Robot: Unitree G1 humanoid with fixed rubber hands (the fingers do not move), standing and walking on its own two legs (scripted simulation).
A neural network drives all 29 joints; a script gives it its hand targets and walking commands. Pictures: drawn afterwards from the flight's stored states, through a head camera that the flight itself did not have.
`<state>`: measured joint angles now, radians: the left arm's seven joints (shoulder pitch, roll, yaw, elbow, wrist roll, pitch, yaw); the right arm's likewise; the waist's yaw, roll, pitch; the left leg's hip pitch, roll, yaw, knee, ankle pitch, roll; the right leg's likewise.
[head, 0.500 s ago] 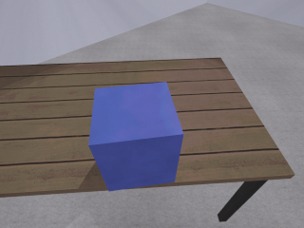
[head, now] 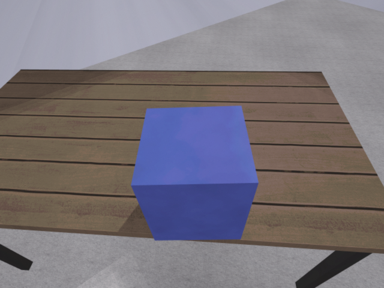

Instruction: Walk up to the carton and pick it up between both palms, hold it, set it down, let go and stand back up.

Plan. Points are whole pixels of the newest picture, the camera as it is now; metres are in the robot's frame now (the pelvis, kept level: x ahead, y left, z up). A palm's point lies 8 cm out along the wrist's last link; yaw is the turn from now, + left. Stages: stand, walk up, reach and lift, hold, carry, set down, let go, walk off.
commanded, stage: walk up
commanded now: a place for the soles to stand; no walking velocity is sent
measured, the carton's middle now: (195, 176) +0.37 +0.02 +0.02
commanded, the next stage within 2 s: reach and lift in 1.52 s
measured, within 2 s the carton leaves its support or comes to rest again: neither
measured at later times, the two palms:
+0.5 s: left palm out of the picture +0.01 +0.27 -0.14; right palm out of the picture +0.05 -0.27 -0.13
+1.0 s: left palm out of the picture -0.04 +0.25 -0.14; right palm out of the picture +0.08 -0.24 -0.13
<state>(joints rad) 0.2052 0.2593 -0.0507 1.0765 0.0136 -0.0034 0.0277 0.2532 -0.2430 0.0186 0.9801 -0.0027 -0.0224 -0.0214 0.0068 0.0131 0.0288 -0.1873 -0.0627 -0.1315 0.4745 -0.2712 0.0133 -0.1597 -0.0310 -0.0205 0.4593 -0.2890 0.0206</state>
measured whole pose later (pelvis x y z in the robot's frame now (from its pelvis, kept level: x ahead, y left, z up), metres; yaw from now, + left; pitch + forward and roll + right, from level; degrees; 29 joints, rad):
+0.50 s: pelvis -0.02 -0.01 -0.01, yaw +7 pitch +0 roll -2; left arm 0.16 0.31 -0.03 1.02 0.02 0.05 0.02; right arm 0.29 -0.26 0.03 0.94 0.00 -0.01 -0.04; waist 0.01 0.00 0.06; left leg -0.30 -0.09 -0.25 0.62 -0.30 -0.01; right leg -0.20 -0.04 -0.14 0.55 -0.33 0.00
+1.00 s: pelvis -0.01 -0.01 +0.00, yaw +13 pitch -1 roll -1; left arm 0.23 0.29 -0.04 1.03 0.01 0.03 0.00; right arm 0.30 -0.21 0.04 0.93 0.00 -0.01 -0.03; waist 0.01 -0.02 0.05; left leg -0.27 -0.08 -0.17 0.54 -0.25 0.02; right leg -0.13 -0.04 -0.17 0.46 -0.32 0.00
